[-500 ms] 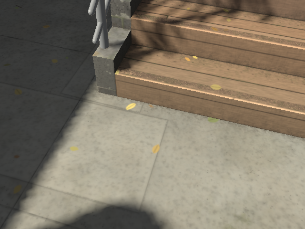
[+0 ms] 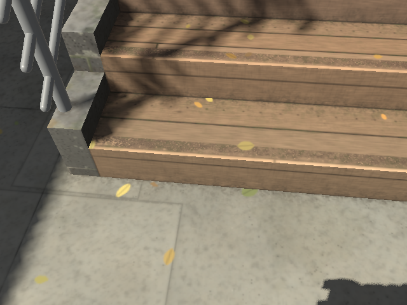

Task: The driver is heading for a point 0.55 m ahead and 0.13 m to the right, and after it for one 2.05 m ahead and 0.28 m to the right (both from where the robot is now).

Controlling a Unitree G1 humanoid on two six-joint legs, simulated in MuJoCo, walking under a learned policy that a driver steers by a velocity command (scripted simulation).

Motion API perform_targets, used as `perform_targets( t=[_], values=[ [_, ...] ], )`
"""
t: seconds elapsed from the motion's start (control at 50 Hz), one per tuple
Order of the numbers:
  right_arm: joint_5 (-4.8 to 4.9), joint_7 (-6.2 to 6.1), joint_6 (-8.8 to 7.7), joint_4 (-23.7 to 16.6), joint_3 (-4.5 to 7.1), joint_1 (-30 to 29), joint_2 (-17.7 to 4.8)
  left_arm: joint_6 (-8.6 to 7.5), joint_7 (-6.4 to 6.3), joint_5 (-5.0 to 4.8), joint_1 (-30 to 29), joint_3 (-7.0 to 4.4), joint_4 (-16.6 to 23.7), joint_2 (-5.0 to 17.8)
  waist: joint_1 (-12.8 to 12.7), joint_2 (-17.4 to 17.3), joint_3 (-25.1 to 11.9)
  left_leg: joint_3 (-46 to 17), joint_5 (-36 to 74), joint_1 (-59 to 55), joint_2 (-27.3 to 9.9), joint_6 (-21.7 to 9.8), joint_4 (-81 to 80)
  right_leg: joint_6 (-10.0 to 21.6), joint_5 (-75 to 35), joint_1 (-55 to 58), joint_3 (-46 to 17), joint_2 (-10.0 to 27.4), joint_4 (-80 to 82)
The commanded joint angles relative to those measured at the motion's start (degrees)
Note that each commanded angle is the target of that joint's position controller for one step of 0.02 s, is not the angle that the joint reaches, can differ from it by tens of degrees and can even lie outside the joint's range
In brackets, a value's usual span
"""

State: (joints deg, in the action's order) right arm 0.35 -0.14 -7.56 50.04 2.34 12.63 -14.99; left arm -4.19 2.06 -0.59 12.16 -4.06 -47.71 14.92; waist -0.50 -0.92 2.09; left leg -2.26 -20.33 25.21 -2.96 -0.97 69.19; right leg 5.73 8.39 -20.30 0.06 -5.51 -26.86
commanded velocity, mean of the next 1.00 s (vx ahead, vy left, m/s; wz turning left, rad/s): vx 0.42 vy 0.00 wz -0.54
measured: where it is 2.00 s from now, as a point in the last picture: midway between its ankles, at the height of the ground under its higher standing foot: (238, 289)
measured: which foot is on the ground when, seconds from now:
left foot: up 0.00-0.34, down 0.36-0.84, up 0.86-1.00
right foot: down 0.00-0.36, up 0.38-0.84, down 0.86-1.00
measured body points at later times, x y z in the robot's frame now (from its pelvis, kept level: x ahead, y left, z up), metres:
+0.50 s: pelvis +0.28 +0.03 +0.01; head +0.31 +0.04 +0.45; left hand +0.41 +0.29 -0.13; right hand +0.34 -0.26 -0.09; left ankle +0.34 +0.11 -0.73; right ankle +0.17 -0.06 -0.65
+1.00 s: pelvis +0.45 -0.08 +0.00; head +0.49 -0.13 +0.44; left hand +0.73 +0.05 -0.11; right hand +0.37 -0.33 -0.15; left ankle +0.47 +0.08 -0.65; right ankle +0.50 -0.16 -0.73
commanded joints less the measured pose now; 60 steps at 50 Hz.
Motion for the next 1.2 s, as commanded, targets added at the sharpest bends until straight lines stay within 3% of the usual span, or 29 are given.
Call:
perform_targets(
  t=[0.02, 0.12, 0.2, 0.22, 0.26, 0.32, 0.34, 0.36, 0.38, 0.4, 0.42, 0.44, 0.46, 0.54, 0.64, 0.72, 0.78, 0.82, 0.84, 0.86, 0.88, 0.9, 0.92, 0.94, 0.96, 0.98, 1.0, 1.08, 1.2],
  values=[
    [-0.96, -0.58, 0.13, -4.88, 2.08, 0.87, -5.98, -0.75, -0.62, 0.1, -0.1, -1.22, 4.56, 6.18, 2.01, 2.21, -5.42, -2.2, 3.14, 9.41, -3.89, 1.07, -5.35, 11.68, -12.5, 10.19, -19.93, 15.01, 14.4],
    [-1.29, -0.98, 1.17, -8.58, 1.7, -8.6, -4.04, -0.53, -2.42, -0.51, 5.13, -2.03, 4.08, 9.0, -0.63, 3.89, -2.4, -0.75, 18.27, 9.97, -1.17, 3.75, -24.68, 9.18, -11.85, 5.87, -14.94, 11.41, 15.2],
    [-0.13, -0.25, 0.51, -11.04, 1.46, -15.7, -4.15, 0.07, -2.87, -0.79, 8.53, -2.06, 3.48, 9.3, -3.38, 6.05, -1.54, -0.77, 24.72, 5.95, 1.98, 3.49, -37.35, 6.67, -5.49, 6.88, -16.86, 10.85, 13.63],
    [-3.46, 0.92, 2.91, -10.7, 0.21, -14.44, -2.72, 0.21, -1.77, 2.07, 11.17, -2.6, 2.46, 10.69, -3.77, 8.04, -1.95, 2.84, 23.96, 5.24, 1.82, 3.94, -34.55, 5.5, -7.84, 8.73, -16.86, 10.14, 12.69],
    [-3.01, 1.22, 3.83, -12.34, 0.36, -16.09, -4.37, 0.49, -1.58, 2.38, 12.58, -2.76, 2.68, 9.5, -4.37, 6.91, -1.31, 1.37, 19.9, 6.18, 1.74, 3.67, -36.11, 5.21, -11.82, 12.4, -19.71, 11.3, 9.26],
    [-2.51, 1.11, 2.76, -11.69, 0.88, -9.42, -6.96, 0.61, -2.12, 2.41, 8.63, -3.36, 4.55, 11.2, -0.3, 6.83, -2.45, 0.37, 11.84, -3.83, 2.74, 1.73, -40.88, 3.4, -15.83, 13.0, -23.71, 12.57, 3.7],
    [-2.79, 0.49, 2.04, -10.06, 1.36, -3.15, -8.03, 0.33, -1.92, 2.07, 7.83, -3.27, 4.65, 11.05, 2.99, 4.42, -5.11, 0.29, 11.45, -12.85, 2.83, 0.41, -44.49, 2.19, -18.38, 11.35, -22.27, 9.77, -3.45],
    [-3.8, -0.39, 1.16, -9.33, 2.22, 4.49, -11.42, -0.21, -1.4, 1.36, 8.2, -2.27, 5.32, 7.9, 6.01, -1.84, -11.87, -7.74, 4.9, -24.49, -5.78, -2.12, -46.59, 0.82, -13.1, 7.23, -17.63, 5.66, -17.17],
    [-4.88, -0.99, 1.63, -9.56, 3.65, 8.64, -17.72, -0.29, -1.44, -0.9, 13.42, -1.25, 6.97, 3.21, 4.52, -14.74, -18.38, -30.0, 0.27, -40.84, -20.57, -7.93, -50.12, -1.69, 13.93, -9.85, -8.67, -3.03, -33.12],
    [-3.65, -0.68, 2.61, -8.82, 4.03, 7.18, -16.12, 0.43, -1.77, 1.06, 14.52, -1.35, 6.31, 7.06, 2.49, -14.84, -17.83, -41.67, -7.11, -38.85, -23.25, -10.7, -53.11, -1.14, 22.89, -18.23, -6.45, -0.18, -40.38],
    [-3.22, -0.32, 2.96, -10.03, 2.65, 4.2, -10.15, 1.14, -1.55, 1.85, 11.18, -1.66, 4.89, 8.76, 2.56, -5.07, -10.53, -33.54, -10.49, -31.89, -20.34, -9.57, -54.02, -1.02, 17.98, -18.67, -7.37, 3.22, -42.39],
    [-2.9, -0.01, 3.03, -9.83, 1.76, 2.03, -6.84, 1.3, -0.8, 2.06, 7.95, -1.48, 4.95, 8.01, 2.35, -1.28, -5.91, -25.02, -5.0, -25.94, -17.04, -8.29, -55.25, -1.41, 13.93, -17.21, -6.58, 4.88, -40.55],
    [-2.85, -0.01, 2.97, -9.35, 1.28, 1.48, -5.57, 1.68, -0.19, 2.41, 6.44, -1.36, 5.26, 7.17, 1.76, -2.92, -3.58, -18.06, 2.85, -22.36, -14.44, -6.77, -56.52, -1.88, 11.94, -15.71, -6.0, 6.47, -38.06],
    [-1.57, 0.45, 1.15, -6.56, 1.48, 4.69, -5.97, 3.48, 1.03, 2.91, 4.9, -0.76, 5.76, 5.45, 0.55, -5.66, -2.76, -5.6, 23.24, -20.99, -11.8, -6.48, -57.77, -3.13, 7.19, -15.62, -4.06, 7.62, -37.49],
    [-1.49, 0.44, 1.01, -4.12, 1.76, 7.64, -6.06, 3.43, 1.94, 2.87, -4.45, 0.37, 8.69, 3.81, 1.95, -5.06, -0.29, 3.48, 29.02, -22.8, -11.37, -7.17, -60.21, -4.26, -1.27, -20.23, -1.65, 8.99, -28.73],
    [-1.23, 0.11, 1.19, -2.98, 1.96, 7.35, -7.14, 2.75, 2.59, 2.77, -10.19, 1.61, 10.28, 1.78, 2.09, -4.79, 2.08, 11.53, 40.76, -20.77, -9.45, -5.25, -57.26, -3.4, -6.61, -12.26, 3.79, 7.71, -13.33],
    [-0.9, -0.78, 2.18, -1.8, 2.37, 8.67, -8.88, 2.62, 2.47, 3.57, -9.49, 1.36, 10.22, 2.97, 1.68, -6.37, 0.06, 13.32, 53.76, -24.85, -10.33, -3.71, -50.16, -1.36, -2.7, -7.33, 6.25, 4.87, -8.07],
    [-0.68, -1.6, 3.34, -1.45, 2.63, 8.54, -9.88, 2.15, 1.63, 3.97, -3.26, 0.56, 8.62, 4.93, -0.77, -6.62, -3.85, 13.82, 59.43, -26.68, -10.63, -2.92, -38.44, 1.06, 0.3, -0.6, 6.48, 1.81, -3.82],
    [-0.33, -1.78, 3.82, -1.62, 2.58, 8.29, -10.03, 1.47, 0.92, 4.62, 3.26, -0.14, 6.44, 6.25, -3.83, -4.0, -7.92, 14.69, 53.24, -23.79, -9.16, -1.67, -27.39, 2.6, -4.55, 8.13, 5.66, 0.79, 1.0],
    [-0.7, -1.64, 3.87, -2.94, 2.29, 9.94, -9.11, 0.9, -0.14, 4.94, 8.33, -1.32, 5.22, 10.27, -5.49, 1.95, -12.75, 14.77, 30.94, -12.67, -6.72, 0.27, -13.02, 4.43, -19.39, 20.94, -3.24, 8.93, 0.33],
    [0.09, -0.88, 4.37, -5.86, 0.97, 15.32, -3.24, 1.48, -0.58, 4.23, 7.22, -3.11, 6.7, 17.83, -0.81, 16.51, -19.6, 13.26, -18.87, 8.72, 3.83, 3.21, 9.02, 15.22, -54.89, 37.84, -27.92, 28.01, -3.88],
    [-1.18, -1.02, 5.37, -4.17, 1.62, 12.69, -7.26, 2.44, -1.19, 1.08, 10.58, -3.33, 7.05, 15.33, -4.59, 5.29, -25.95, 2.34, -15.03, 7.52, 1.71, 2.52, 11.5, 16.66, -58.37, 36.21, -26.46, 27.6, -2.14],
    [-0.21, -0.87, 5.56, -4.4, 1.11, 9.77, -5.55, 2.64, -1.62, 0.79, 5.27, -2.07, 7.36, 11.77, -2.57, 4.77, -18.94, 1.38, -9.76, 7.89, -0.34, 2.21, 9.75, 15.43, -54.94, 29.03, -19.96, 25.77, 0.41],
    [-0.57, -0.86, 5.61, -3.64, 0.57, 8.45, -4.54, 2.71, -1.76, 0.61, 1.06, -0.35, 7.41, 6.44, -0.6, 1.95, -12.73, 1.25, -6.79, 6.35, -2.27, 2.16, 3.61, 12.37, -47.86, 21.22, -15.58, 22.51, 3.64],
    [-1.41, -0.91, 6.24, -3.0, 0.45, 7.57, -4.34, 2.59, -2.15, 0.66, -1.91, 0.9, 7.44, 3.49, 1.15, 1.9, -9.31, 1.0, -4.98, 3.44, -3.17, 2.23, -1.34, 9.32, -43.71, 16.12, -12.73, 19.86, 5.82],
    [-2.44, -0.75, 7.42, -1.66, 0.03, 9.72, -4.07, 2.16, -2.4, 0.85, -3.83, 1.66, 7.61, 2.16, 2.71, 2.52, -9.37, 1.42, -3.77, -2.18, -2.71, 2.43, -4.49, 8.26, -41.01, 11.45, -9.77, 19.07, 7.91],
    [-2.32, -0.64, 8.46, -0.47, -0.17, 10.98, -3.19, 1.46, -2.69, 1.14, -3.04, 2.26, 6.64, 1.53, 3.01, 2.96, -9.39, 1.44, -2.54, -6.33, -1.89, 2.23, -6.6, 7.41, -43.49, 8.89, -7.59, 18.95, 8.59],
    [-1.66, -0.66, 10.37, 1.01, -0.2, 9.5, -2.73, -0.14, -2.84, 1.81, -2.39, 2.58, 3.08, 3.84, 3.36, 5.6, -8.24, 0.41, 0.95, -11.04, 0.28, 1.74, -18.66, 3.33, -32.83, 6.8, -3.24, 17.71, 11.5],
    [-2.14, 0.19, 10.51, -0.41, 1.07, 2.36, -4.21, 2.81, -3.87, 1.78, -1.12, 1.31, 2.0, 6.57, 0.8, 6.69, -2.15, 1.89, -1.72, -4.11, 1.08, 1.56, -20.92, 5.17, -0.89, 7.57, -5.52, 19.33, 14.32]
  ],
)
